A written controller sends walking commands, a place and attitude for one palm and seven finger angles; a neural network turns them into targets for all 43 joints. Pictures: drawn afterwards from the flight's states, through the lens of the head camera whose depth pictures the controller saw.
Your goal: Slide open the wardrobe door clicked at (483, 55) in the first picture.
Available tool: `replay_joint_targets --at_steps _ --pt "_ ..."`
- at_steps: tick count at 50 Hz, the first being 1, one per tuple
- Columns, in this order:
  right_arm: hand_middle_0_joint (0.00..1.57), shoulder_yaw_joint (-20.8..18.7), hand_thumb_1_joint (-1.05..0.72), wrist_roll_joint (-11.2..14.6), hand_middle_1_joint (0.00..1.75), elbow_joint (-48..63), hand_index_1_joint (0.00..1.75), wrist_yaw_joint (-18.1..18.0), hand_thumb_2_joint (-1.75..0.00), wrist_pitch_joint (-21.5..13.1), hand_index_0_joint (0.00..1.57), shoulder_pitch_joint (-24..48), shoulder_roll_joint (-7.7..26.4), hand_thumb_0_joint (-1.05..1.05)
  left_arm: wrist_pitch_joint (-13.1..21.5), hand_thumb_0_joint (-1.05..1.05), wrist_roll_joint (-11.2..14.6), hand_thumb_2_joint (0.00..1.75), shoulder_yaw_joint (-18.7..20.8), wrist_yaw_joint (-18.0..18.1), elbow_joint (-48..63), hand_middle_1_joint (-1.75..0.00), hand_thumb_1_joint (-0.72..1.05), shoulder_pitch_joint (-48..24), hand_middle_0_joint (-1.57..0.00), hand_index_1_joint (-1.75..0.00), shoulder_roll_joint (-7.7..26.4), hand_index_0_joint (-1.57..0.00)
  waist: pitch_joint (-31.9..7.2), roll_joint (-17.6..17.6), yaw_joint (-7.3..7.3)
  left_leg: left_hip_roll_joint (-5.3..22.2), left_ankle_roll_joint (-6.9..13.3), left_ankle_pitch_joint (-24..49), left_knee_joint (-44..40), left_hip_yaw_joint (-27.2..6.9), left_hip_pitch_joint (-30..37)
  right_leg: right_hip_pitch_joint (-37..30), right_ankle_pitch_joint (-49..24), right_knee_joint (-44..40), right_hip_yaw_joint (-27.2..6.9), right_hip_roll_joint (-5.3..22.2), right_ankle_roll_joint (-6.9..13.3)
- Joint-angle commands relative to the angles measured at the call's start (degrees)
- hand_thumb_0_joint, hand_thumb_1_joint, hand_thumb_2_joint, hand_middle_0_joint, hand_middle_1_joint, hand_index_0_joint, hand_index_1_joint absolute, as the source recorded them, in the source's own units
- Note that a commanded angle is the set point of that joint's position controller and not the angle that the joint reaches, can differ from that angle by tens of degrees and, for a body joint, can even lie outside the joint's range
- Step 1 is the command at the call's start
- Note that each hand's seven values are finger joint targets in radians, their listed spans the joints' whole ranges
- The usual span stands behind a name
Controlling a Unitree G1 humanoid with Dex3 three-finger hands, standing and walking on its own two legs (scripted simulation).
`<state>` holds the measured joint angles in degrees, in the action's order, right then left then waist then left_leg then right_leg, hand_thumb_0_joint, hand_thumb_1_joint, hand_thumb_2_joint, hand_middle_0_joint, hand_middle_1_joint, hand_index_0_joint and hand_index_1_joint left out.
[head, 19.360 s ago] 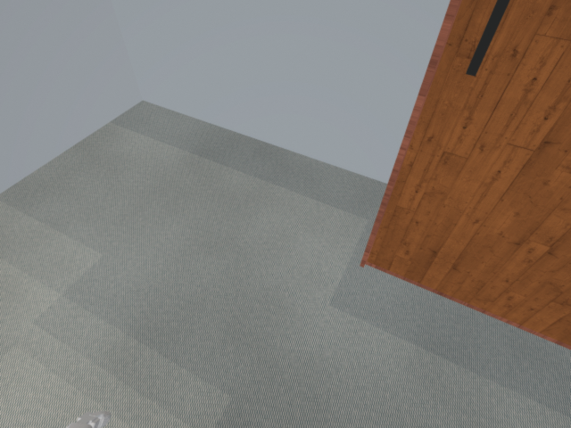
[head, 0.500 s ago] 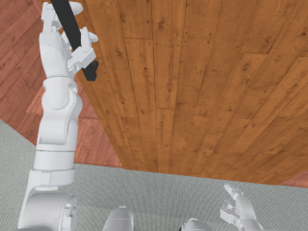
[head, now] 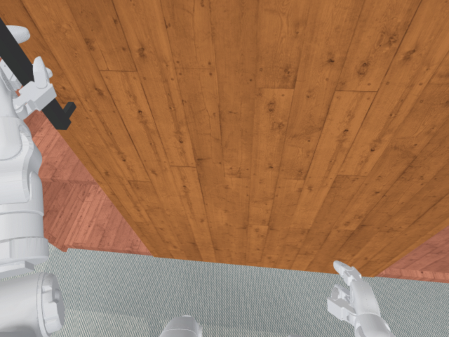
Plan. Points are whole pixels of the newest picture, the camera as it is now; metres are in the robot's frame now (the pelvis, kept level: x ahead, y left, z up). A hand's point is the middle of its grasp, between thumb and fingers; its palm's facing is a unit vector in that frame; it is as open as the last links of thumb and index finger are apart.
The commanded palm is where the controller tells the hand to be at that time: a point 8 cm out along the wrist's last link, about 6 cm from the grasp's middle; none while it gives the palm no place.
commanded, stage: stop walking and hold the door there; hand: left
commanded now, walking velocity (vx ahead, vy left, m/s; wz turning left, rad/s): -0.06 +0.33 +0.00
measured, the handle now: (20, 47) +0.43 +0.32 +0.28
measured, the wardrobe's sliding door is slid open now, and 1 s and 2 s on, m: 0.44 0.44 0.44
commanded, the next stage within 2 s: none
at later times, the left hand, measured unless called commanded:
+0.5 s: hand (43, 83) +0.40 +0.29 +0.24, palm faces +0.52 -0.84 -0.16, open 6.4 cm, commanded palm +0.36 +0.32 +0.21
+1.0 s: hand (43, 84) +0.40 +0.29 +0.24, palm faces +0.50 -0.85 -0.16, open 6.4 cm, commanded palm +0.37 +0.32 +0.21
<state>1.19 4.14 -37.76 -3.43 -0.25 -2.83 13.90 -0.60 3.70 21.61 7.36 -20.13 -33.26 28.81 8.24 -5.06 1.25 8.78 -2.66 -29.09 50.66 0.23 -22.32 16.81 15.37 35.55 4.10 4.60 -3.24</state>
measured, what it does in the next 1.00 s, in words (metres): steps on the spot: left foot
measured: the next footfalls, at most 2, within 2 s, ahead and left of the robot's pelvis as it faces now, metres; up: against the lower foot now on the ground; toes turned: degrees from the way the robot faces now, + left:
left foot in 0.08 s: +0.08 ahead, +0.10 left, +0.00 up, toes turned +1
right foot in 1.52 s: -0.05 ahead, -0.05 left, +0.00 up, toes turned -9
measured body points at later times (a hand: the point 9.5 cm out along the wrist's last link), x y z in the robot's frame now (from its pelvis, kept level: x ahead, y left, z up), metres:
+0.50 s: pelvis +0.00 +0.00 +0.01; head -0.01 -0.01 +0.46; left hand +0.37 +0.33 +0.25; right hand +0.09 -0.29 -0.09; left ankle +0.04 +0.10 -0.72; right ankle +0.03 -0.14 -0.72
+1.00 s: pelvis +0.00 +0.01 +0.01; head -0.01 +0.00 +0.46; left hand +0.37 +0.34 +0.25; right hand +0.13 -0.28 -0.08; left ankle +0.04 +0.10 -0.72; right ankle +0.03 -0.14 -0.72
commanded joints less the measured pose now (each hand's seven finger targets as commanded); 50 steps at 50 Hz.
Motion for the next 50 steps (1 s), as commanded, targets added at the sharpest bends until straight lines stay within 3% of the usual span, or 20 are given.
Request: replay_joint_targets --at_steps 1,3,4,5,6,7,8,10,12,13,15,17,20,22,25,27,35,43,47,50 --pt "0.20 -2.6 -0.90 -0.6 0.30 6.1 0.30 -2.6 -0.90 -3.4 0.20 0.7 7.3 0.00 3.9 0.00 -0.8 0.90 8.0 0.9 10.9 -1.40 0.90 -18.7 -0.45 -1.40 19.8 -0.45 -29.6 21.2 -0.31 -7.1 1.2 4.2 -11.7 4.7 1.4 -22.1 -53.4 -3.3 -10.2 13.1 8.7" --pt "0.20 -3.3 -0.90 -0.5 0.30 6.1 0.30 -2.9 -0.90 -2.0 0.20 0.1 8.2 0.00 4.3 0.00 -0.7 0.90 5.4 0.8 11.8 -1.40 0.90 -19.6 -0.45 -1.40 18.2 -0.45 -29.8 14.4 -1.15 -6.1 1.4 22.2 -23.1 6.9 12.9 -15.6 -43.7 -0.8 -6.5 11.4 5.5" --pt "0.20 -4.1 -0.90 -0.3 0.30 7.1 0.30 -3.0 -0.90 -1.8 0.20 1.3 9.4 0.00 5.0 0.00 -0.4 0.90 3.9 0.7 13.5 -1.40 0.90 -20.2 -0.45 -1.40 17.0 -0.45 -28.5 7.8 -0.51 -1.5 2.7 34.5 -22.0 4.0 18.4 -7.9 -31.6 -0.4 -4.5 8.0 3.5" --pt "0.20 -4.4 -0.90 0.1 0.30 7.5 0.30 -2.5 -0.90 -1.8 0.20 1.1 10.3 0.00 5.2 0.00 -0.3 0.90 1.4 0.5 13.0 -1.40 0.90 -19.3 -0.45 -1.40 14.4 -0.45 -27.5 0.4 -0.12 4.1 4.8 42.2 -21.2 -0.9 21.1 -1.4 -10.9 -0.6 -2.4 3.5 1.9" --pt "0.20 -4.0 -0.90 0.2 0.30 7.5 0.30 -1.8 -0.90 -1.9 0.20 -0.1 9.8 0.00 5.2 0.00 0.2 0.90 -3.1 0.0 8.7 -1.40 0.90 -14.9 -0.45 -1.40 8.6 -0.45 -25.3 -5.7 -1.39 6.0 6.1 35.6 -25.2 -4.3 17.6 0.3 7.0 2.9 -1.1 -0.8 2.0" --pt "0.20 -4.3 -0.90 -0.4 0.30 7.7 0.30 -2.0 -0.90 -2.3 0.20 -0.4 10.6 0.00 5.4 0.00 0.0 0.90 -1.2 0.3 8.4 -1.40 0.90 -14.1 -0.45 -1.40 10.7 -0.45 -21.8 -12.6 -1.21 7.5 8.7 32.9 -29.6 -6.7 15.5 2.9 12.8 7.5 -0.5 -2.8 1.8" --pt "0.20 -4.2 -0.90 -0.7 0.30 6.8 0.30 -2.0 -0.90 -2.4 0.20 -0.9 11.0 0.00 6.0 0.00 -1.1 0.90 2.5 1.3 8.8 -1.40 0.90 -15.7 -0.45 -1.40 15.7 -0.45 -20.3 -13.5 -0.53 8.0 9.9 33.9 -30.0 -6.3 12.9 2.6 13.7 8.7 -0.7 -2.6 2.1" --pt "0.20 -4.1 -0.90 -0.4 0.30 6.3 0.30 -2.2 -0.90 -3.0 0.20 -1.9 11.0 0.00 6.4 0.00 -1.3 0.90 2.7 1.8 9.5 -1.40 0.90 -16.3 -0.45 -1.40 16.3 -0.45 -21.8 -10.9 -0.51 6.3 8.5 37.6 -25.4 -2.8 14.2 -0.7 6.6 1.8 -0.5 -2.1 2.3" --pt "0.20 -4.1 -0.90 -0.4 0.30 6.5 0.30 -2.4 -0.90 -3.1 0.20 -2.0 11.5 0.00 6.0 0.00 -1.3 0.90 3.5 1.7 7.1 -1.40 0.90 -13.4 -0.45 -1.40 17.5 -0.45 -21.0 -4.0 -0.39 3.0 5.2 32.3 -20.2 -0.1 11.5 -5.2 -4.7 -10.3 -3.0 0.1 2.9" --pt "0.20 -4.5 -0.90 -0.5 0.30 6.7 0.30 -2.6 -0.90 -2.8 0.20 -1.8 11.4 0.00 5.8 0.00 -1.6 0.90 5.6 2.0 6.1 -1.40 0.90 -13.4 -0.45 -1.40 20.5 -0.45 -21.8 3.9 -0.88 -0.5 2.9 25.4 -15.9 3.2 8.3 -6.8 -14.4 -13.5 -10.3 5.8 4.9" --pt "0.20 -5.0 -0.90 -0.4 0.30 6.1 0.30 -3.1 -0.90 -3.1 0.20 -3.3 11.2 0.00 5.4 0.00 -1.1 0.90 7.4 2.2 4.5 -1.40 0.90 -14.2 -0.45 -1.40 22.6 -0.45 -22.5 11.7 -0.68 -5.6 1.1 12.4 -12.5 3.1 6.1 -7.4 -21.7 -15.5 -16.0 11.6 8.3" --pt "0.20 -4.4 -0.90 -0.3 0.30 4.7 0.30 -3.3 -0.90 -3.0 0.20 -4.1 11.1 0.00 5.0 0.00 -0.9 0.90 6.3 2.1 3.4 -1.40 0.90 -15.0 -0.45 -1.40 22.0 -0.45 -21.7 9.8 -1.16 -5.5 1.6 10.0 -14.5 1.1 5.7 -8.1 -21.5 -15.2 -15.5 12.6 9.1" --pt "0.20 -4.5 -0.90 -0.7 0.30 4.3 0.30 -3.6 -0.90 -3.1 0.20 -3.8 11.2 0.00 5.5 0.00 -1.3 0.90 6.8 1.8 2.6 -1.40 0.90 -13.1 -0.45 -1.40 21.1 -0.45 -23.2 7.2 -0.36 -2.5 2.9 25.7 -22.3 0.4 13.1 -4.8 -13.3 -11.8 -8.3 5.4 4.6" --pt "0.20 -4.0 -0.90 -0.9 0.30 4.3 0.30 -3.5 -0.90 -2.8 0.20 -3.1 11.3 0.00 5.9 0.00 -0.9 0.90 3.9 1.3 1.7 -1.40 0.90 -11.1 -0.45 -1.40 17.5 -0.45 -20.9 -0.2 -0.53 1.4 4.5 24.1 -27.1 -3.5 13.7 -1.6 -4.6 -10.8 -4.4 0.3 2.6" --pt "0.20 -3.8 -0.90 -1.0 0.30 4.6 0.30 -3.4 -0.90 -3.0 0.20 -3.0 11.1 0.00 7.1 0.00 -1.5 0.90 3.4 1.5 3.3 -1.40 0.90 -13.0 -0.45 -1.40 16.7 -0.45 -20.5 -2.1 -0.02 2.5 4.8 19.8 -30.2 -4.5 10.3 -3.5 -1.8 -9.2 -2.9 -2.0 2.4" --pt "0.20 -3.9 -0.90 -1.1 0.30 4.2 0.30 -3.5 -0.90 -3.0 0.20 -3.3 11.1 0.00 7.3 0.00 -1.4 0.90 2.4 1.5 3.7 -1.40 0.90 -12.5 -0.45 -1.40 16.3 -0.45 -20.7 -3.8 -0.29 2.0 4.7 18.8 -30.4 -3.5 11.0 -3.8 -2.4 -9.8 -3.4 -1.6 2.6" --pt "0.20 -3.7 -0.90 -1.4 0.30 3.8 0.30 -3.4 -0.90 -3.3 0.20 -3.8 10.4 0.00 7.8 0.00 -1.7 0.90 2.8 1.5 2.5 -1.40 0.90 -13.8 -0.45 -1.40 16.7 -0.45 -20.5 1.4 -0.33 -0.1 3.5 17.3 -27.9 -0.6 10.8 -2.9 -5.1 -13.0 -5.6 -0.1 3.3" --pt "0.20 -3.8 -0.90 -1.2 0.30 4.1 0.30 -3.7 -0.90 -3.0 0.20 -3.2 10.5 0.00 8.0 0.00 -1.5 0.90 4.4 1.4 3.4 -1.40 0.90 -14.1 -0.45 -1.40 18.6 -0.45 -22.2 0.5 -0.06 0.0 3.4 27.1 -25.7 0.2 13.1 -4.2 -12.8 -12.3 -5.5 0.4 3.1" --pt "0.20 -4.4 -0.90 -1.2 0.30 5.1 0.30 -3.6 -0.90 -1.4 0.20 -2.5 10.9 0.00 7.4 0.00 -1.3 0.90 4.0 1.7 3.9 -1.40 0.90 -14.5 -0.45 -1.40 19.1 -0.45 -23.2 1.9 -0.57 -2.0 2.2 31.3 -18.9 1.0 11.5 -5.6 -23.7 -11.5 -9.4 6.4 5.0" --pt "0.20 -4.6 -0.90 -1.1 0.30 6.0 0.30 -3.4 -0.90 -0.1 0.20 -1.5 10.7 0.00 6.8 0.00 -1.2 0.90 4.2 2.2 5.2 -1.40 0.90 -16.6 -0.45 -1.40 19.8 -0.45 -25.5 6.8 -0.50 -3.8 1.4 27.7 -14.0 0.7 10.6 -5.8 -26.2 -11.7 -12.9 12.2 7.2"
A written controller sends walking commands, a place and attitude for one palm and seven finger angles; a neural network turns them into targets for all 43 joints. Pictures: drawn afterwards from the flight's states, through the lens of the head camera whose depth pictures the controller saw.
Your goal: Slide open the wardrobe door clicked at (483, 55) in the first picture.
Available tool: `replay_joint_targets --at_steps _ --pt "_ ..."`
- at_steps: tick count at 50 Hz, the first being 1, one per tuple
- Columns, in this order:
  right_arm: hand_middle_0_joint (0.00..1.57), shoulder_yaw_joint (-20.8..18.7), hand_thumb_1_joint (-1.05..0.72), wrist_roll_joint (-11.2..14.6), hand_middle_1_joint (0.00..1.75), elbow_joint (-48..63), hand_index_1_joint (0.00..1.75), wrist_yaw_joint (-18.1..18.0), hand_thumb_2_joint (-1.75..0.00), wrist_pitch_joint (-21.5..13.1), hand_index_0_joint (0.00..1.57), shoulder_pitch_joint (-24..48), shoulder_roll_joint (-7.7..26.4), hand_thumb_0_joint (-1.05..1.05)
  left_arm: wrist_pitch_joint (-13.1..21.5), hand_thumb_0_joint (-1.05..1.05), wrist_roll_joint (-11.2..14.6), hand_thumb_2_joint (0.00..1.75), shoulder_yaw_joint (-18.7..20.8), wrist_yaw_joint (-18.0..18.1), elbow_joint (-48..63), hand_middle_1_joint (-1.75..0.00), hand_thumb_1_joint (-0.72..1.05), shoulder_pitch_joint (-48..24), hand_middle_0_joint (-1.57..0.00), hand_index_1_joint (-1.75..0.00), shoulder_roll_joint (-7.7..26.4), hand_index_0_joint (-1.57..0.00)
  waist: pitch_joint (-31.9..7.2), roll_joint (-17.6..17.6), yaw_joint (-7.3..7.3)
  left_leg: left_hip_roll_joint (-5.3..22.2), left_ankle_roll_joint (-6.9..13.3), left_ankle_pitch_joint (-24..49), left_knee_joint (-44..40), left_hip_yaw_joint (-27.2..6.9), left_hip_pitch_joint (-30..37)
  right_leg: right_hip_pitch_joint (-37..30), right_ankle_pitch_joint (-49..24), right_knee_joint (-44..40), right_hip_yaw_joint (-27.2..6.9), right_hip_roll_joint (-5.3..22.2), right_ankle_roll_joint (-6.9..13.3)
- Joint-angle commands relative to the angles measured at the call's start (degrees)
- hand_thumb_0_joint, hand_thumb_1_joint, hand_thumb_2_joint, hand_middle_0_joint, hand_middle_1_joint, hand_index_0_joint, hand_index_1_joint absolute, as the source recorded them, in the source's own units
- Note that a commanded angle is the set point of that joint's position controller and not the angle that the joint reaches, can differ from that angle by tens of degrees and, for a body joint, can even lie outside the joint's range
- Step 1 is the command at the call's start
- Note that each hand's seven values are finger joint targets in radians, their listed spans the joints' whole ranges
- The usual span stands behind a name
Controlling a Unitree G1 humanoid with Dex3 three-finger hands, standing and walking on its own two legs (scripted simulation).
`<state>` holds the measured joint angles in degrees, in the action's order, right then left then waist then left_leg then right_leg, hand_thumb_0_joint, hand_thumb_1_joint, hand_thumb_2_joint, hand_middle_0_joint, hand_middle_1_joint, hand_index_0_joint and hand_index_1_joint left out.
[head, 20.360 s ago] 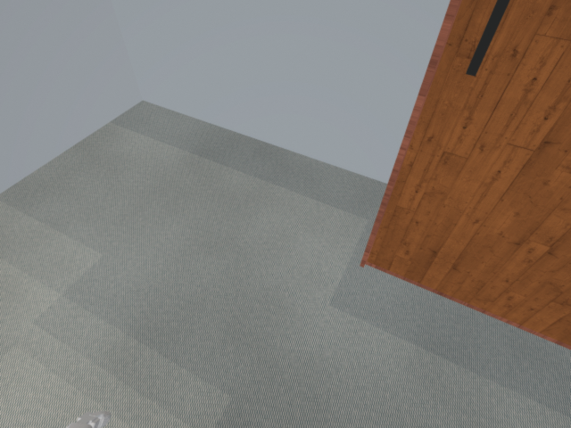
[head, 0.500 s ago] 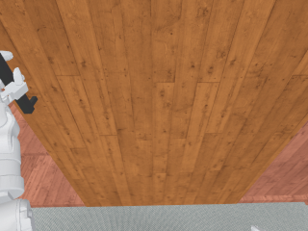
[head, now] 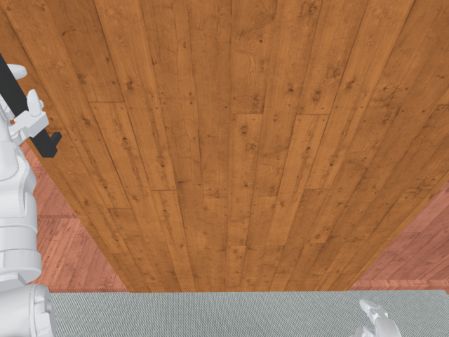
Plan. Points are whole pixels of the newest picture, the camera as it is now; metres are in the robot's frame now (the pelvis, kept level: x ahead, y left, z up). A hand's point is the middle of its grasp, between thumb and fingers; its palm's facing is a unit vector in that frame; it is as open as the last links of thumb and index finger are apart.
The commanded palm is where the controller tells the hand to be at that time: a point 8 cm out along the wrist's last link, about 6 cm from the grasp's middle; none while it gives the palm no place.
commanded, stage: stop walking and hold the door there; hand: left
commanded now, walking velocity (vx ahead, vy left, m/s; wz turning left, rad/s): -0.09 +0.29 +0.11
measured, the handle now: (15, 82) +0.41 +0.35 +0.26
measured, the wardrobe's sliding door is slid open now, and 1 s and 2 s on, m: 0.44 0.44 0.43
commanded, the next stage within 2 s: loosen the grip on the handle in 1.46 s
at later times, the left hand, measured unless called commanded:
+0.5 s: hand (35, 114) +0.37 +0.32 +0.23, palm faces +0.42 -0.90 -0.11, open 6.1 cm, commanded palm +0.34 +0.35 +0.20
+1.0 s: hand (34, 114) +0.37 +0.32 +0.23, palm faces +0.43 -0.89 -0.13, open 6.1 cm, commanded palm +0.34 +0.35 +0.20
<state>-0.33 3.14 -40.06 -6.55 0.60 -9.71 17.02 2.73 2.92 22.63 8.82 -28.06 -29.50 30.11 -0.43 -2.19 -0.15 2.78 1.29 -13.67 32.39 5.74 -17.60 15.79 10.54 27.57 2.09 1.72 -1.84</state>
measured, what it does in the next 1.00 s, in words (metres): steps on the spot: right foot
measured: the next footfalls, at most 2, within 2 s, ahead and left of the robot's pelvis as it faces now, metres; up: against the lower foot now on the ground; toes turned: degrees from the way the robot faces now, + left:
right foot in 0.52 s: -0.04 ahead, -0.06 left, +0.00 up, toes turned -4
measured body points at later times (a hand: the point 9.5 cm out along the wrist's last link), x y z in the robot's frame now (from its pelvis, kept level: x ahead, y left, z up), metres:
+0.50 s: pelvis -0.04 +0.06 +0.01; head -0.04 +0.07 +0.46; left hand +0.34 +0.37 +0.24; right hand +0.11 -0.16 -0.10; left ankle +0.04 +0.10 -0.73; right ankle -0.08 -0.05 -0.73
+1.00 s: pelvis -0.04 +0.05 +0.00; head -0.07 +0.05 +0.45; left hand +0.34 +0.36 +0.24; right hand +0.07 -0.23 -0.09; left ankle +0.04 +0.10 -0.73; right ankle -0.08 -0.05 -0.73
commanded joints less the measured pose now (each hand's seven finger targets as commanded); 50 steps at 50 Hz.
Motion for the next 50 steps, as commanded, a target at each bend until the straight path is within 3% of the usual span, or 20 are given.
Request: replay_joint_targets --at_steps 1,4,6,8,9,11,12,17,19,21,24,26,29,32,34,36,39,43,47,50 --pt "0.20 -3.1 -0.90 -0.1 0.30 8.4 0.30 -0.2 -0.90 -0.6 0.20 5.4 7.6 0.00 3.1 0.00 -0.4 0.90 3.5 0.8 12.8 -1.40 0.90 -21.0 -0.45 -1.40 19.0 -0.45 -16.8 5.9 1.00 1.6 -2.7 9.4 5.3 -5.1 5.0 -5.1 -21.2 -4.0 -11.4 16.7 6.4" --pt "0.20 -2.9 -0.90 0.1 0.30 8.5 0.30 0.0 -0.90 0.0 0.20 6.0 7.5 0.00 2.4 0.00 -0.2 0.90 1.8 0.4 13.1 -1.40 0.90 -24.9 -0.45 -1.40 18.0 -0.45 -15.4 10.5 0.75 1.1 -2.6 1.8 3.9 -6.3 4.3 -3.4 -15.6 -3.8 -10.6 19.7 6.7" --pt "0.20 -2.9 -0.90 -0.1 0.30 8.4 0.30 0.2 -0.90 -0.1 0.20 6.2 7.7 0.00 2.4 0.00 -0.1 0.90 -0.2 0.2 13.8 -1.40 0.90 -27.0 -0.45 -1.40 15.5 -0.45 -14.5 7.6 -0.02 3.9 -0.7 6.1 -2.7 -7.9 10.1 3.0 -3.8 0.3 -4.5 14.7 3.2" --pt "0.20 -2.2 -0.90 0.1 0.30 9.8 0.30 0.3 -0.90 -0.2 0.20 7.9 8.3 0.00 3.7 0.00 0.5 0.90 -5.5 -0.5 16.6 -1.40 0.90 -29.5 -0.45 -1.40 9.6 -0.45 -14.4 -13.6 -0.07 13.0 3.5 10.5 -14.3 -19.9 10.6 9.3 19.9 23.6 3.4 1.6 0.0" --pt "0.20 -2.1 -0.90 -0.2 0.30 10.1 0.30 0.5 -0.90 -1.1 0.20 7.9 7.1 0.00 4.3 0.00 0.0 0.90 -6.2 -0.4 18.2 -1.40 0.90 -30.8 -0.45 -1.40 8.5 -0.45 -15.9 -13.7 0.54 14.9 3.7 6.0 -18.0 -23.9 9.7 10.3 22.2 35.3 0.2 -0.5 0.8" --pt "0.20 -2.4 -0.90 0.4 0.30 8.2 0.30 0.3 -0.90 -2.6 0.20 6.1 6.3 0.00 4.1 0.00 0.1 0.90 -10.4 -0.7 19.2 -1.40 0.90 -32.6 -0.45 -1.40 3.5 -0.45 -16.6 -5.1 0.05 13.2 1.7 4.8 -15.7 -20.0 13.0 12.7 15.5 39.5 -2.5 0.4 0.5" --pt "0.20 -2.3 -0.90 0.5 0.30 7.8 0.30 0.2 -0.90 -3.0 0.20 5.3 6.1 0.00 3.6 0.00 0.2 0.90 -9.9 -0.8 19.0 -1.40 0.90 -32.3 -0.45 -1.40 4.2 -0.45 -17.0 -1.6 0.16 12.8 2.1 4.5 -15.0 -18.9 15.0 12.8 14.4 37.5 -2.5 0.6 0.0" --pt "0.20 -0.3 -0.90 -0.8 0.30 5.8 0.30 0.0 -0.90 -5.1 0.20 5.8 4.2 0.00 2.4 0.00 0.4 0.90 -12.1 -1.2 18.9 -1.40 0.90 -37.0 -0.45 -1.40 2.5 -0.45 -15.1 -9.8 -0.01 9.6 -4.6 -4.3 -22.1 -13.8 16.8 5.3 12.0 21.1 -1.0 -1.1 0.8" --pt "0.20 0.0 -0.90 -1.6 0.30 5.3 0.30 0.1 -0.90 -5.4 0.20 4.8 4.6 0.00 2.4 0.00 0.1 0.90 -8.9 -0.9 15.9 -1.40 0.90 -34.3 -0.45 -1.40 5.9 -0.45 -15.6 -10.4 0.33 10.1 -4.0 2.1 -22.8 -14.3 17.9 1.6 13.8 12.0 -0.1 -2.3 1.1" --pt "0.20 -0.2 -0.90 -2.0 0.30 5.6 0.30 0.5 -0.90 -6.0 0.20 4.5 4.8 0.00 2.9 0.00 0.5 0.90 -9.1 -1.4 16.5 -1.40 0.90 -34.0 -0.45 -1.40 5.7 -0.45 -17.6 -9.8 0.78 8.9 -6.9 7.5 -22.3 -11.6 19.7 -2.9 14.0 3.5 1.4 -3.5 1.8" --pt "0.20 -0.7 -0.90 -2.3 0.30 5.9 0.30 1.1 -0.90 -6.0 0.20 4.1 5.8 0.00 3.1 0.00 0.2 0.90 -7.0 -2.0 14.1 -1.40 0.90 -30.1 -0.45 -1.40 8.2 -0.45 -19.3 -5.1 1.12 7.2 -8.8 15.9 -13.0 -8.3 16.5 -10.1 5.7 -9.3 -1.1 -0.2 4.7" --pt "0.20 -0.3 -0.90 -2.2 0.30 6.7 0.30 1.1 -0.90 -5.6 0.20 4.3 5.7 0.00 2.8 0.00 0.2 0.90 -6.5 -2.5 14.7 -1.40 0.90 -30.5 -0.45 -1.40 9.1 -0.45 -18.9 0.4 0.28 6.9 -5.7 19.5 -6.9 -8.9 18.1 -5.5 -1.8 -9.3 -7.2 5.6 6.7" --pt "0.20 -1.0 -0.90 -1.0 0.30 7.3 0.30 0.6 -0.90 -5.4 0.20 4.1 6.7 0.00 1.5 0.00 0.6 0.90 -6.2 -2.5 14.2 -1.40 0.90 -29.3 -0.45 -1.40 8.2 -0.45 -21.0 2.6 0.52 9.1 -2.1 22.1 -8.4 -11.9 20.6 -2.9 0.4 -4.4 -2.9 1.3 2.9" --pt "0.20 -1.0 -0.90 -1.3 0.30 7.1 0.30 0.4 -0.90 -5.1 0.20 4.5 7.0 0.00 0.8 0.00 1.5 0.90 -9.6 -2.4 11.5 -1.40 0.90 -30.5 -0.45 -1.40 4.6 -0.45 -19.3 -5.7 0.43 10.7 -5.3 5.1 -17.5 -15.7 19.8 -0.1 11.8 -1.4 -1.9 -1.3 3.1" --pt "0.20 -1.3 -0.90 -1.7 0.30 6.3 0.30 0.2 -0.90 -4.6 0.20 3.9 7.5 0.00 1.2 0.00 0.7 0.90 -5.6 -1.3 8.1 -1.40 0.90 -29.9 -0.45 -1.40 9.1 -0.45 -17.0 -6.0 1.11 10.1 -6.3 -1.5 -20.7 -14.2 15.0 -1.9 12.4 -2.7 -1.5 -1.1 3.7" --pt "0.20 -1.3 -0.90 -1.7 0.30 6.4 0.30 0.1 -0.90 -4.1 0.20 3.4 7.4 0.00 1.8 0.00 0.5 0.90 -6.4 -1.4 6.7 -1.40 0.90 -29.8 -0.45 -1.40 8.5 -0.45 -15.3 -4.3 0.88 8.2 -6.8 -2.7 -19.1 -11.8 12.1 -3.9 10.0 -6.2 -1.9 0.1 4.6" --pt "0.20 -1.5 -0.90 -1.3 0.30 6.5 0.30 -0.1 -0.90 -3.5 0.20 3.1 7.5 0.00 2.0 0.00 0.2 0.90 -5.8 -1.7 5.2 -1.40 0.90 -29.4 -0.45 -1.40 9.7 -0.45 -14.4 0.4 0.46 7.2 -3.4 3.5 -13.4 -9.7 12.9 -2.1 8.1 -9.1 -4.3 3.4 5.1" --pt "0.20 -2.0 -0.90 -0.9 0.30 6.3 0.30 -0.3 -0.90 -3.5 0.20 2.5 8.7 0.00 2.1 0.00 0.2 0.90 -4.6 -1.9 4.5 -1.40 0.90 -30.0 -0.45 -1.40 11.6 -0.45 -15.0 -2.3 0.26 8.7 -2.2 9.0 -12.2 -11.4 15.1 -0.1 6.9 -7.8 -4.0 2.8 4.1" --pt "0.20 -2.0 -0.90 -1.1 0.30 5.9 0.30 -0.3 -0.90 -3.3 0.20 2.0 9.1 0.00 2.5 0.00 0.4 0.90 -4.8 -1.8 2.7 -1.40 0.90 -28.7 -0.45 -1.40 11.5 -0.45 -14.3 -5.4 0.44 9.4 -3.2 1.2 -17.0 -13.6 13.3 -0.9 9.6 -6.1 -2.8 0.9 3.9" --pt "0.20 -1.9 -0.90 -1.1 0.30 5.7 0.30 -0.5 -0.90 -3.2 0.20 1.7 8.6 0.00 2.8 0.00 0.2 0.90 -2.9 -1.6 0.7 -1.40 0.90 -27.4 -0.45 -1.40 13.2 -0.45 -13.1 -2.4 0.59 8.9 -2.0 1.5 -15.8 -12.4 11.2 -2.0 8.7 -8.1 -3.8 1.9 4.2"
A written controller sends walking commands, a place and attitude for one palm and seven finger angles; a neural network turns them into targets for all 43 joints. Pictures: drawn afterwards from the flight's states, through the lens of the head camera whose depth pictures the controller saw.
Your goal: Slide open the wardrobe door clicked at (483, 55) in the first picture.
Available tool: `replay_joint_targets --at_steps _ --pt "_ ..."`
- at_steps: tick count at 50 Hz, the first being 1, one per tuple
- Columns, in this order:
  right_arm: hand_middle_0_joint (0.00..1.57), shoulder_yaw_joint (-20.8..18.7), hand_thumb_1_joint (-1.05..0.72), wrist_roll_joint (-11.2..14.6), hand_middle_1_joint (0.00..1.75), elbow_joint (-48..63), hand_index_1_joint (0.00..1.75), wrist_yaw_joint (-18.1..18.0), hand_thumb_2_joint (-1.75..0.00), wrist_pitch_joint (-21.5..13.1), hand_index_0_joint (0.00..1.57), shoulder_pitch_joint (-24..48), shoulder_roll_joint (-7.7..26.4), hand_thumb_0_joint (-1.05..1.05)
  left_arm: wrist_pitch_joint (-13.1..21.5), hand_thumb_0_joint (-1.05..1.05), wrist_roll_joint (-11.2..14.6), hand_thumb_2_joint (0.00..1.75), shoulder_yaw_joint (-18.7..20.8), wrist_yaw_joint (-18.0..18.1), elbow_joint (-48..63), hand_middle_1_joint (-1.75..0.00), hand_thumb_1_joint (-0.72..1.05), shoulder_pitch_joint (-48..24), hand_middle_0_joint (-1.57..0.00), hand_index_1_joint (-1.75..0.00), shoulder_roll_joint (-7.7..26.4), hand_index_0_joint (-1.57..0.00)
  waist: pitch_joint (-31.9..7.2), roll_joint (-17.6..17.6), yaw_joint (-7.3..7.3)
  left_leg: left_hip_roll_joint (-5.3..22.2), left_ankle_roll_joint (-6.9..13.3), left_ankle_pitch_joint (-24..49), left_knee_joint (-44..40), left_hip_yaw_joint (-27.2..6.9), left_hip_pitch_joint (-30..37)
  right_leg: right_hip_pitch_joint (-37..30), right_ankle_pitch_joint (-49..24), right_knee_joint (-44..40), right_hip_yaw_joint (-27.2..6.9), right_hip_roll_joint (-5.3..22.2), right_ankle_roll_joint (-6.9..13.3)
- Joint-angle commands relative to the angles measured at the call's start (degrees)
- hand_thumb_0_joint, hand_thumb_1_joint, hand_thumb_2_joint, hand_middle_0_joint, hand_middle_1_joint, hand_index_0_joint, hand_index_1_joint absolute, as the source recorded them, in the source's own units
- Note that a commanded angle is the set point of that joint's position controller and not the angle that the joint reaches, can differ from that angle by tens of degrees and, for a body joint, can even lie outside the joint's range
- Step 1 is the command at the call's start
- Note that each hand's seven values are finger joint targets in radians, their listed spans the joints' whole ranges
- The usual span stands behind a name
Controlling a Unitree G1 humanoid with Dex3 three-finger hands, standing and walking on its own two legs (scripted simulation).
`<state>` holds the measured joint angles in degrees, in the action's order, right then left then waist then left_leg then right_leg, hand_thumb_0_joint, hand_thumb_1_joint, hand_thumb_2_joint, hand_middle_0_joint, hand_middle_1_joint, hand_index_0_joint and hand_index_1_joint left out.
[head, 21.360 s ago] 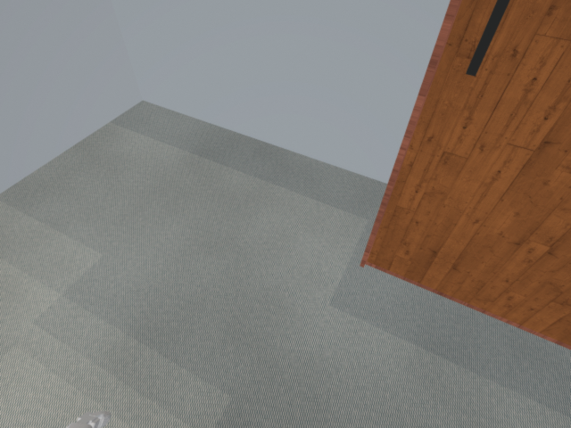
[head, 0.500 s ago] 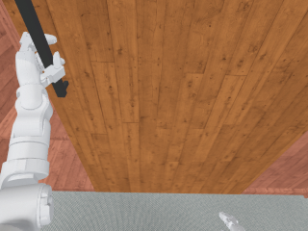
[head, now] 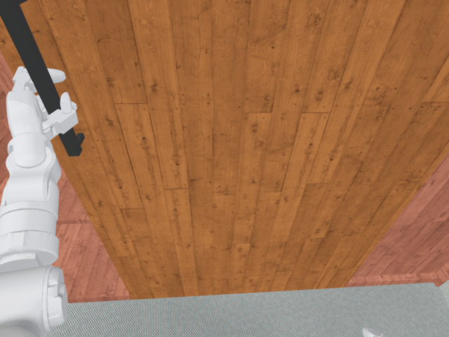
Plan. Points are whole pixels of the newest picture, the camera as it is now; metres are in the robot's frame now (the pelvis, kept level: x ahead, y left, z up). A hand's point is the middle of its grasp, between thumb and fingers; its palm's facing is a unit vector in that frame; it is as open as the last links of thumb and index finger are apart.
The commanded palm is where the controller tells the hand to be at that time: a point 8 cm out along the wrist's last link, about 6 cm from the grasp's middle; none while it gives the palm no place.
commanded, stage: stop walking and hold the door there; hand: left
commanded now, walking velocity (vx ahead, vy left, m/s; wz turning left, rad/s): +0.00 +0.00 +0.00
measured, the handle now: (51, 84) +0.44 +0.32 +0.26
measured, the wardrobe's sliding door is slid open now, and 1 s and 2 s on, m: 0.44 0.43 0.37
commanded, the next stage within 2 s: loosen the grip on the handle in 0.46 s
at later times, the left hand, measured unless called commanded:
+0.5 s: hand (70, 112) +0.40 +0.29 +0.23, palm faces +0.53 -0.83 -0.15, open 6.1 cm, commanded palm +0.37 +0.31 +0.20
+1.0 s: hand (59, 110) +0.40 +0.30 +0.23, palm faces +0.52 -0.84 -0.16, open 13.0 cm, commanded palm +0.37 +0.33 +0.22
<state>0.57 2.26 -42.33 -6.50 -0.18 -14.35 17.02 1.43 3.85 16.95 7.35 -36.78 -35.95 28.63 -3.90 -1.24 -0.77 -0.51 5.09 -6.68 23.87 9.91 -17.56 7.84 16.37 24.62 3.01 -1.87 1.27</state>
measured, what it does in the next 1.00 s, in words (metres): shifts its weight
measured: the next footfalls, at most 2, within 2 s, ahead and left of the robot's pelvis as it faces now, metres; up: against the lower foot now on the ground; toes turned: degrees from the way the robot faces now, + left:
none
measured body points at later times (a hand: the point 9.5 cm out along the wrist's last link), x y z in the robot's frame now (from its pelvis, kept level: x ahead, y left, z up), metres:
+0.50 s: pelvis +0.01 -0.03 +0.00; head +0.00 -0.04 +0.45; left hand +0.37 +0.33 +0.24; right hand +0.15 -0.30 -0.10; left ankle +0.08 +0.05 -0.74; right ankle -0.03 -0.11 -0.74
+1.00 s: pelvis -0.04 -0.03 -0.01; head -0.02 -0.02 +0.44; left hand +0.37 +0.35 +0.24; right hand +0.02 -0.31 -0.12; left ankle +0.08 +0.05 -0.74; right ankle -0.03 -0.11 -0.74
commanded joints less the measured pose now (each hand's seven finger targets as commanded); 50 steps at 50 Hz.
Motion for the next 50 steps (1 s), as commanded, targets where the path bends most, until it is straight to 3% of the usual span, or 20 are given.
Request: replay_joint_targets --at_steps 1,8,18,27,28,29,30,31,32,33,34,37,40,42,44,46,47,48,49,50 --pt "0.20 -2.8 -0.90 -0.1 0.30 7.9 0.30 -0.4 -0.90 -2.4 0.20 6.1 8.6 0.00 4.2 0.00 -0.8 0.90 2.3 -0.3 9.6 -1.40 0.90 -21.4 -0.45 -1.40 14.2 -0.45 -9.8 -2.5 1.01 11.7 -5.9 -5.4 -6.0 -15.7 11.8 6.5 2.6 -5.9 -5.3 6.3 1.4" --pt "0.20 -2.6 -0.90 0.5 0.30 8.0 0.30 -0.4 -0.90 -2.6 0.20 5.7 8.6 0.00 3.9 0.00 -0.7 0.90 2.0 -0.8 11.5 -1.40 0.90 -22.9 -0.45 -1.40 14.4 -0.45 -11.2 -2.9 0.68 12.7 -3.5 9.3 0.1 -16.0 15.6 7.7 -4.2 -4.8 -6.5 7.1 -0.1" --pt "0.20 -2.2 -0.90 1.3 0.30 8.7 0.30 -0.5 -0.90 -1.8 0.20 5.8 8.4 0.00 2.8 0.00 -0.6 0.90 4.8 -0.8 11.6 -1.40 0.90 -21.9 -0.45 -1.40 17.8 -0.45 -11.5 -2.1 1.03 11.6 -3.1 14.9 4.7 -13.8 13.0 4.4 -14.3 -3.4 -7.3 8.9 -1.2" --pt "0.20 -2.0 -0.90 1.7 0.30 9.4 0.30 -0.5 -0.90 -1.4 0.20 6.4 8.2 0.00 2.4 0.00 -0.1 0.90 3.1 -0.9 13.1 -1.40 0.90 -22.6 -0.45 -1.40 16.2 -0.45 -12.1 -2.9 1.02 11.4 -2.9 14.5 5.0 -14.2 13.0 3.6 -13.9 -2.6 -6.8 8.7 -1.9" --pt "0.20 -6.0 -0.90 0.8 0.30 10.5 0.30 2.3 -0.90 -3.9 0.20 -0.7 9.7 0.00 5.1 0.00 -8.6 0.90 30.9 -1.1 6.3 -1.40 0.90 -59.5 -0.45 -1.40 53.5 -0.45 -0.6 6.9 0.72 6.1 -0.7 12.0 6.3 -9.0 10.4 13.9 -24.5 -6.1 -8.6 6.4 -4.8" --pt "0.20 -3.9 -0.90 -3.2 0.30 7.5 0.30 2.7 -0.90 -7.2 0.20 1.7 7.9 0.00 -2.3 0.00 -8.7 0.84 11.5 -6.1 -11.4 -1.40 0.78 -47.9 -0.45 -1.40 22.8 -0.45 -16.7 9.2 -3.30 0.8 -1.1 27.1 3.8 -7.1 9.6 6.6 -46.5 6.2 -1.5 1.8 0.8" --pt "0.20 -5.7 -0.90 -0.1 0.30 8.3 0.30 2.7 -0.90 -7.8 0.20 -2.6 8.7 0.00 -3.3 0.00 -7.7 0.78 15.9 -8.7 -6.8 -1.40 0.66 -37.9 -0.45 -1.40 22.0 -0.45 -23.2 4.6 -1.68 0.8 -1.1 35.3 7.5 -8.3 17.6 9.7 -43.0 8.8 -0.1 1.4 0.0" --pt "0.20 -5.2 -0.90 -0.8 0.30 8.8 0.30 3.0 -0.90 -7.7 0.20 -1.5 9.5 0.00 -2.1 0.00 -6.8 0.73 15.6 -9.8 3.0 -1.40 0.54 -39.8 -0.45 -1.40 25.4 -0.45 -29.2 -9.6 1.31 2.2 -2.8 39.0 7.7 -10.8 26.8 12.0 -31.0 5.1 -2.0 1.9 0.3" --pt "0.20 -5.1 -0.90 -1.2 0.30 8.5 0.30 2.9 -0.90 -7.7 0.20 -1.3 7.3 0.00 -0.7 0.00 -6.9 0.67 13.8 -9.3 4.7 -1.40 0.42 -36.1 -0.45 -1.40 22.6 -0.45 -27.5 -18.0 2.32 3.3 -4.1 40.1 7.9 -11.3 29.0 13.2 -21.7 2.9 -2.5 2.1 1.0" --pt "0.20 -4.8 -0.90 -1.6 0.30 9.3 0.30 3.4 -0.90 -7.4 0.20 -1.1 7.5 0.00 -0.4 0.00 -7.7 0.61 11.1 -8.3 7.7 -1.40 0.30 -36.7 -0.45 -1.40 21.6 -0.45 -22.0 -13.9 1.25 3.8 -3.5 29.8 7.0 -11.4 25.8 15.7 -14.7 0.8 -2.0 1.1 1.2" --pt "0.20 -4.5 -0.90 -1.2 0.30 8.8 0.30 3.4 -0.90 -7.2 0.20 -1.7 7.6 0.00 -0.3 0.00 -8.2 0.55 8.4 -7.4 1.6 -1.40 0.17 -35.8 -0.45 -1.40 19.2 -0.45 -13.9 -4.1 -1.09 3.2 -2.3 18.0 6.2 -10.5 18.5 17.1 -14.5 -0.3 -1.5 1.0 1.0" --pt "0.20 -3.9 -0.90 -0.6 0.30 8.6 0.30 2.4 -0.90 -6.1 0.20 -1.2 8.9 0.00 2.4 0.00 -5.5 0.37 9.0 -6.6 -2.2 -1.40 -0.19 -35.9 -0.45 -1.40 20.6 -0.45 -11.9 3.4 -1.73 2.3 -1.4 4.1 4.8 -10.0 10.7 14.8 -12.6 -0.9 -2.8 2.2 0.0" --pt "0.20 -3.2 -0.90 -0.2 0.30 7.8 0.30 1.8 -0.90 -6.2 0.20 -2.0 8.7 0.00 4.5 0.00 -6.3 0.20 7.8 -6.6 -6.0 -1.37 -0.55 -43.5 -0.42 -1.37 23.9 -0.42 -10.8 -0.5 -2.92 1.9 -1.6 -5.9 3.7 -10.6 8.3 19.0 0.3 -2.0 -4.2 1.8 -0.2" --pt "0.20 -3.2 -0.90 -0.4 0.30 7.5 0.30 1.5 -0.90 -6.3 0.20 -2.3 8.6 0.00 6.1 0.00 -7.0 0.20 7.3 -5.5 -6.4 -1.33 -0.55 -44.7 -0.40 -1.33 24.5 -0.40 -10.6 -4.6 -2.60 1.9 -1.7 -9.4 3.5 -11.3 7.9 19.9 3.9 -2.3 -4.7 2.3 0.4" --pt "0.20 -2.9 -0.90 -0.3 0.30 6.8 0.30 1.5 -0.90 -6.7 0.20 -3.3 8.8 0.00 6.1 0.00 -7.6 0.20 5.2 -4.8 -8.4 -1.30 -0.55 -47.8 -0.37 -1.30 24.4 -0.37 -10.1 -3.6 -4.35 1.5 -1.7 -13.0 3.6 -11.9 6.1 21.9 8.0 -2.4 -5.3 1.8 0.2" --pt "0.20 -2.8 -0.90 -0.3 0.30 5.9 0.30 1.3 -0.90 -7.2 0.20 -4.1 9.1 0.00 6.3 0.00 -6.8 0.20 5.3 -4.7 -10.8 -1.27 -0.55 -47.5 -0.34 -1.27 24.4 -0.34 -9.4 -2.0 -4.47 1.3 -1.9 -14.5 4.4 -12.3 3.9 22.6 10.7 -2.3 -6.0 1.7 0.1" --pt "0.20 -2.8 -0.90 -0.5 0.30 5.5 0.30 1.1 -0.90 -7.3 0.20 -4.5 9.3 0.00 7.1 0.00 -6.1 0.20 6.0 -4.6 -10.4 -1.25 -0.55 -47.8 -0.33 -1.25 25.1 -0.33 -10.9 -1.9 -4.09 1.5 -1.9 -13.9 4.7 -12.6 3.6 21.3 9.5 -2.3 -6.2 2.0 0.3" --pt "0.20 -3.3 -0.90 -0.4 0.30 6.4 0.30 1.1 -0.90 -7.6 0.20 -4.4 9.7 0.00 7.9 0.00 -6.3 0.20 13.4 -4.6 -2.6 -1.23 -0.55 -47.9 -0.32 -1.23 34.8 -0.32 -20.0 -6.6 -0.59 1.5 -2.0 -11.9 4.3 -12.6 6.1 15.9 9.1 -1.7 -7.3 1.8 0.6" --pt "0.20 -2.8 -0.90 -0.3 0.30 6.4 0.30 0.9 -0.90 -7.6 0.20 -3.9 9.1 0.00 7.7 0.00 -7.3 0.20 9.9 -4.4 -2.4 -1.22 -0.55 -52.3 -0.30 -1.22 33.5 -0.30 -20.1 -8.6 -2.68 1.4 -2.0 -12.3 4.0 -12.7 6.7 16.4 8.4 -1.0 -6.7 1.6 0.7" --pt "0.20 -2.6 -0.90 -0.2 0.30 5.9 0.30 1.0 -0.90 -8.0 0.20 -4.5 8.3 0.00 7.1 0.00 -7.5 0.20 7.0 -4.6 -5.8 -1.20 -0.55 -51.4 -0.29 -1.20 28.7 -0.29 -15.2 -6.6 -3.38 1.6 -2.1 -14.6 3.6 -13.5 6.2 19.5 9.6 -1.2 -5.6 1.1 0.7"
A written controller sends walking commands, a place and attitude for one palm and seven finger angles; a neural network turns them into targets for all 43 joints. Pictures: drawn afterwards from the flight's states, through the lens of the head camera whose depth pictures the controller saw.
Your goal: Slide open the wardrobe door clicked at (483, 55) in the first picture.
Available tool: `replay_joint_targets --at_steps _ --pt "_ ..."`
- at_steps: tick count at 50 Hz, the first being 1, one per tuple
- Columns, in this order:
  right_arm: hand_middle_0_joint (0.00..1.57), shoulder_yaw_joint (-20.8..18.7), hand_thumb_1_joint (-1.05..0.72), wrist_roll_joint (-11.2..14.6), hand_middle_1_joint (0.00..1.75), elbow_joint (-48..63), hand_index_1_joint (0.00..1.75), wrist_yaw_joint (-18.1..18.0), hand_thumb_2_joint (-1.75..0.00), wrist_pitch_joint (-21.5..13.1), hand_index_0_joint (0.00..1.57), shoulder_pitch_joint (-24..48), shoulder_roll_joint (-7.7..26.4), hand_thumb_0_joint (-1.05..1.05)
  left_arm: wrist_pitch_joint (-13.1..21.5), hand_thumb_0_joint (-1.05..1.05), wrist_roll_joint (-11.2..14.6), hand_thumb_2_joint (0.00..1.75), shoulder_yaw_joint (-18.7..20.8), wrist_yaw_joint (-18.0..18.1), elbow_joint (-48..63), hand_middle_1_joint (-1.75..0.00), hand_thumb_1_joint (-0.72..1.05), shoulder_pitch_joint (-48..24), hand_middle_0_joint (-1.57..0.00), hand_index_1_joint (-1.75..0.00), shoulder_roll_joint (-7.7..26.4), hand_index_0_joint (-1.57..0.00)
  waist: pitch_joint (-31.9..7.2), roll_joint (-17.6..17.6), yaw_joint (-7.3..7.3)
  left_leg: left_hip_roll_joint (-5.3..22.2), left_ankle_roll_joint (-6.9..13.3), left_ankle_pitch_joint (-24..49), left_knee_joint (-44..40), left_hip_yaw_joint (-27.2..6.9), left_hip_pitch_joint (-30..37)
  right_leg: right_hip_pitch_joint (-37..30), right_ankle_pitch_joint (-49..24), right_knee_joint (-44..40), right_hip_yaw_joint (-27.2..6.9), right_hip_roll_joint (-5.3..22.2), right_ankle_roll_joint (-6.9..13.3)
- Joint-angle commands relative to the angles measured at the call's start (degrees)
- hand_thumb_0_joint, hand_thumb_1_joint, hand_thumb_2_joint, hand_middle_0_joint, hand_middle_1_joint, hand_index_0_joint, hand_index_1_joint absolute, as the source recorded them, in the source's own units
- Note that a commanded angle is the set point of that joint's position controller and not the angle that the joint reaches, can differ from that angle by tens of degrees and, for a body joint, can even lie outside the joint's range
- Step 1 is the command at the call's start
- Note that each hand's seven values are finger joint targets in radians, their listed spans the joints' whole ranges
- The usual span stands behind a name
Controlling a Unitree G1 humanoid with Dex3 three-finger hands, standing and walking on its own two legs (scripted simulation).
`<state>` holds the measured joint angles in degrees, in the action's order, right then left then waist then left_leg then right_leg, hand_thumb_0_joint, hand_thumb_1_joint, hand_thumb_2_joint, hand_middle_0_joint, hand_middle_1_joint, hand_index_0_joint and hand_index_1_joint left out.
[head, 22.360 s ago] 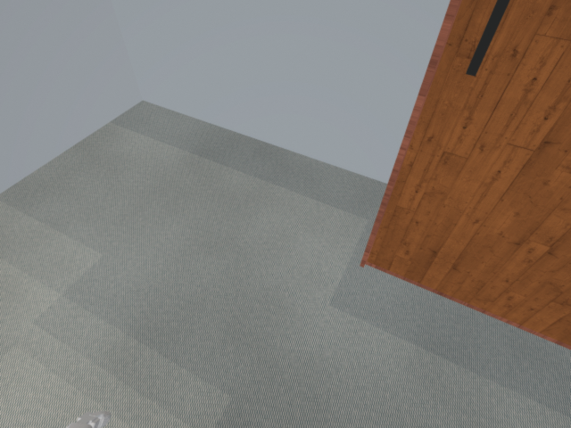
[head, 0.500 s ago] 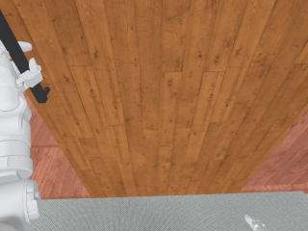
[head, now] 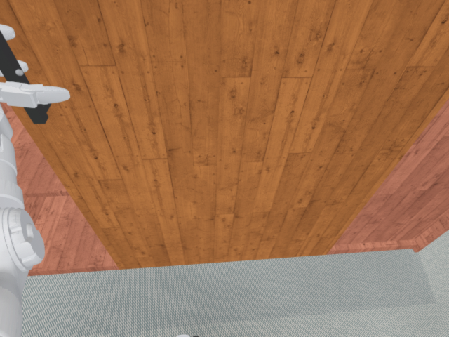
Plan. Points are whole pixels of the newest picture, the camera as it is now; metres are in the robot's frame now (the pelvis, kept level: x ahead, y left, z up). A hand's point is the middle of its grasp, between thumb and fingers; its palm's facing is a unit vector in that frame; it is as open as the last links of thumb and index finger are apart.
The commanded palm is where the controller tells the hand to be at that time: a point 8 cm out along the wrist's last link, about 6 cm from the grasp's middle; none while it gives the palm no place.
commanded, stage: loosen the grip on the handle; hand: left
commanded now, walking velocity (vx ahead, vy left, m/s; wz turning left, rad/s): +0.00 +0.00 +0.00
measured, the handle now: (4, 42) +0.48 +0.35 +0.27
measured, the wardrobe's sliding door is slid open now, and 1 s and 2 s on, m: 0.43 0.37 0.37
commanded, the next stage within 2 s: slip the hand off the handle in 0.14 s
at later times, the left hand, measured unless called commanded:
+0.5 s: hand (8, 70) +0.45 +0.34 +0.25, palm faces +0.46 -0.87 -0.16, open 13.7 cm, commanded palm +0.42 +0.39 +0.24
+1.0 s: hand out of the picture +0.44 +0.40 +0.24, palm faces +0.52 -0.83 -0.19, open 13.8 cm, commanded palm +0.39 +0.43 +0.24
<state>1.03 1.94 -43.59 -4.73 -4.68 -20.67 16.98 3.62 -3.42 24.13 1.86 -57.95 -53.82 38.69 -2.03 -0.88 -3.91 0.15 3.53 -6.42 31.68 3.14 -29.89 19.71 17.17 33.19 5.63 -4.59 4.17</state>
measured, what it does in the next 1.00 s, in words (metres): stands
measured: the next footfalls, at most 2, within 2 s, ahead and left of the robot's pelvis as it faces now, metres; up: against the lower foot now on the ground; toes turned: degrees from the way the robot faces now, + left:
none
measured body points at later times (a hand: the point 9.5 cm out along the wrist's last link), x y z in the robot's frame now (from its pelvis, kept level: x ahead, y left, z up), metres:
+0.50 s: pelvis +0.00 +0.02 +0.00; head +0.01 +0.03 +0.45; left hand +0.42 +0.38 +0.26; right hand +0.10 -0.25 -0.10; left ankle +0.12 +0.07 -0.72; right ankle +0.00 -0.07 -0.72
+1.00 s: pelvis +0.03 +0.01 +0.00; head +0.06 +0.02 +0.45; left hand +0.41 +0.44 +0.26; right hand +0.07 -0.27 -0.11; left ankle +0.12 +0.07 -0.72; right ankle +0.00 -0.07 -0.72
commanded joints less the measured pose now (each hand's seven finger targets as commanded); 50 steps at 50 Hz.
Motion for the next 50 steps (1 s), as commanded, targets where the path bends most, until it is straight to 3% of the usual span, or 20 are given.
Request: replay_joint_targets --at_steps 1,2,4,11,12,13,14,17,19,24,27,31,32,35,37,39,41,43,45,50 --pt "0.20 -3.0 -0.90 0.2 0.30 6.7 0.30 -0.9 -0.90 -3.9 0.20 1.4 8.5 0.00 4.3 0.00 -0.1 0.20 -0.4 0.9 12.0 -1.18 -0.55 -29.5 -0.28 -1.18 17.2 -0.28 -12.3 -4.7 -0.16 1.1 -0.5 -17.2 -4.6 -7.4 17.4 9.6 10.1 -10.1 -7.6 3.5 -2.2" --pt "0.20 -2.7 -0.90 0.1 0.30 7.1 0.30 -1.1 -0.90 -4.1 0.20 1.7 8.8 0.00 4.5 0.00 0.9 0.20 -0.6 1.1 11.9 -1.17 -0.55 -27.0 -0.26 -1.17 15.9 -0.26 -10.8 -3.1 0.24 1.0 -0.2 -17.5 -4.7 -7.5 16.0 9.2 10.0 -10.8 -7.8 3.9 -2.2" --pt "0.20 -2.8 -0.90 0.0 0.30 6.2 0.30 -1.4 -0.90 -4.8 0.20 1.1 9.2 0.00 4.1 0.00 1.1 0.20 0.5 1.3 13.5 -1.15 -0.55 -29.6 -0.25 -1.15 18.1 -0.25 -12.2 -4.9 -0.42 0.9 -0.1 -17.5 -4.7 -7.8 16.7 9.4 9.1 -10.1 -7.8 3.6 -2.4" --pt "0.20 -2.5 -0.90 -0.2 0.30 5.2 0.30 -1.6 -0.90 -6.7 0.20 0.1 9.0 0.00 2.1 0.00 1.1 0.20 -1.8 2.0 11.8 -1.15 -0.55 -30.3 -0.25 -1.15 15.1 -0.25 -12.0 -4.2 -1.17 1.1 -0.5 -21.0 -4.7 -10.1 17.7 12.1 8.9 -8.3 -5.9 3.3 -2.7" --pt "0.20 -2.7 -0.90 -0.2 0.30 6.3 0.30 -1.7 -0.90 -6.6 0.20 0.5 9.4 0.00 2.4 0.00 1.4 0.20 4.6 2.0 15.1 -1.15 -0.55 -25.0 -0.25 -1.15 21.7 -0.25 -15.5 -4.0 2.62 1.4 -0.5 -19.7 -5.1 -10.1 17.9 7.8 8.3 -8.5 -6.3 3.8 -2.1" --pt "0.20 -2.2 -0.90 -0.1 0.30 7.1 0.30 -1.8 -0.90 -6.6 0.20 1.3 9.1 0.00 2.3 0.00 0.8 0.20 3.4 1.9 17.4 -1.15 -0.55 -27.0 -0.25 -1.15 22.3 -0.25 -16.9 -5.6 1.20 1.2 -0.3 -18.4 -5.2 -9.4 18.7 7.1 7.6 -8.2 -6.7 3.7 -2.4" --pt "0.20 -2.0 -0.90 -0.1 0.30 7.0 0.30 -1.9 -0.90 -6.7 0.20 1.6 8.6 0.00 1.8 0.00 0.4 0.20 1.5 1.6 17.2 -1.15 -0.55 -29.8 -0.25 -1.15 20.6 -0.25 -14.7 -5.3 0.51 1.3 -0.3 -19.5 -5.2 -9.8 18.1 8.4 7.8 -8.1 -6.2 3.6 -2.5" --pt "0.20 -1.8 -0.90 -0.2 0.30 7.2 0.30 -2.3 -0.90 -6.6 0.20 1.4 8.6 0.00 1.6 0.00 0.7 0.20 3.3 1.5 14.4 -1.15 -0.55 -25.9 -0.25 -1.15 21.3 -0.25 -11.6 -3.3 1.16 1.5 -0.3 -20.1 -5.2 -9.8 16.5 8.7 7.6 -8.5 -6.0 3.9 -2.5" --pt "0.20 -1.5 -0.90 -0.1 0.30 7.5 0.30 -2.5 -0.90 -6.6 0.20 1.7 8.6 0.00 1.4 0.00 0.3 0.20 2.8 1.2 14.2 -1.15 -0.55 -28.6 -0.25 -1.15 21.9 -0.25 -11.5 -3.4 0.32 1.4 -0.3 -20.9 -5.3 -10.2 16.3 9.6 7.9 -8.0 -5.8 3.7 -2.8" --pt "0.20 -1.4 -0.90 -0.3 0.30 8.0 0.30 -2.8 -0.90 -6.2 0.20 1.1 8.7 0.00 0.8 0.00 -0.4 0.20 4.4 0.7 11.7 -1.15 -0.55 -29.2 -0.25 -1.15 25.0 -0.25 -12.9 -3.6 0.38 1.4 -0.2 -20.4 -4.8 -10.3 16.0 9.3 7.1 -7.7 -5.8 3.9 -2.8" --pt "0.20 -1.2 -0.90 -0.4 0.30 8.8 0.30 -3.0 -0.90 -5.5 0.20 0.8 8.5 0.00 1.1 0.00 -0.6 0.20 4.4 0.1 11.7 -1.15 -0.55 -27.8 -0.25 -1.15 25.3 -0.25 -12.8 -4.0 1.03 1.6 -0.2 -18.9 -4.7 -10.2 15.9 8.6 6.0 -8.0 -5.9 4.4 -2.4" --pt "0.20 -1.3 -0.90 -0.2 0.30 9.2 0.30 -3.1 -0.90 -4.7 0.20 0.6 8.7 0.00 0.7 0.00 -0.8 0.20 5.4 -1.2 10.5 -1.15 -0.55 -27.5 -0.25 -1.15 27.4 -0.25 -12.4 -4.8 0.51 1.5 0.0 -18.0 -4.2 -9.6 15.6 9.3 6.3 -8.1 -6.2 4.1 -2.5" --pt "0.20 -1.4 -0.90 -0.2 0.30 9.5 0.30 -3.3 -0.90 -4.3 0.20 0.1 8.5 0.00 1.2 0.00 -0.6 0.20 6.5 -1.4 10.9 -1.15 -0.55 -25.8 -0.25 -1.15 28.1 -0.25 -12.8 -4.7 1.45 1.6 0.1 -16.6 -4.0 -9.5 15.3 7.9 5.3 -8.5 -6.4 4.4 -2.3" --pt "0.20 -1.3 -0.90 0.0 0.30 9.5 0.30 -3.4 -0.90 -3.7 0.20 -0.2 8.9 0.00 0.5 0.00 -0.3 0.20 7.5 -2.7 8.0 -1.15 -0.55 -24.3 -0.25 -1.15 29.8 -0.25 -10.7 -2.3 0.61 1.4 0.3 -17.3 -3.8 -9.1 13.3 8.9 7.1 -8.9 -6.8 3.9 -2.8" --pt "0.20 -1.4 -0.90 0.2 0.30 9.8 0.30 -3.6 -0.90 -3.1 0.20 -0.6 9.0 0.00 1.0 0.00 -0.1 0.20 8.5 -3.7 7.7 -1.15 -0.55 -22.4 -0.25 -1.15 31.4 -0.25 -10.3 -3.1 1.40 1.4 0.3 -16.0 -3.2 -8.5 12.3 8.0 6.5 -9.1 -7.2 4.3 -2.5" --pt "0.20 -1.3 -0.90 0.2 0.30 9.9 0.30 -3.5 -0.90 -2.7 0.20 -1.0 9.3 0.00 0.8 0.00 -0.5 0.20 9.1 -5.0 6.9 -1.15 -0.55 -23.0 -0.25 -1.15 33.6 -0.25 -10.8 -3.9 0.82 1.3 0.5 -15.0 -2.7 -8.2 11.7 8.2 6.2 -8.9 -7.6 4.0 -2.6" --pt "0.20 -1.5 -0.90 0.3 0.30 9.8 0.30 -3.5 -0.90 -2.5 0.20 -1.5 9.4 0.00 0.6 0.00 -0.6 0.20 8.5 -6.4 5.7 -1.15 -0.55 -22.9 -0.25 -1.15 33.3 -0.25 -10.2 -4.8 0.34 1.3 0.5 -15.7 -2.7 -8.5 11.9 9.8 6.5 -8.6 -7.4 3.8 -2.6" --pt "0.20 -1.8 -0.90 0.3 0.30 10.5 0.30 -3.3 -0.90 -2.2 0.20 -2.4 9.4 0.00 1.1 0.00 0.2 0.20 10.7 -7.7 7.4 -1.15 -0.55 -17.5 -0.25 -1.15 33.8 -0.25 -13.6 -5.6 2.39 1.3 0.6 -10.7 -2.4 -8.1 14.2 7.2 2.9 -8.4 -7.3 3.6 -2.2" --pt "0.20 -2.2 -0.90 0.5 0.30 11.3 0.30 -3.1 -0.90 -2.0 0.20 -2.3 9.2 0.00 1.3 0.00 1.2 0.20 9.6 -9.2 11.1 -1.15 -0.55 -14.2 -0.25 -1.15 31.1 -0.25 -15.6 -5.9 2.57 1.4 0.6 -6.8 -2.2 -8.3 17.5 7.0 0.4 -8.0 -6.7 3.2 -2.1" --pt "0.20 -2.4 -0.90 1.5 0.30 12.3 0.30 -3.2 -0.90 -2.1 0.20 -0.3 9.1 0.00 1.6 0.00 6.7 0.20 11.8 -11.9 23.8 -1.15 -0.55 -4.2 -0.25 -1.15 28.0 -0.25 -16.4 -6.3 3.69 1.5 0.7 -0.7 -2.1 -8.1 22.8 5.3 -3.7 -9.0 -6.7 2.5 -2.2"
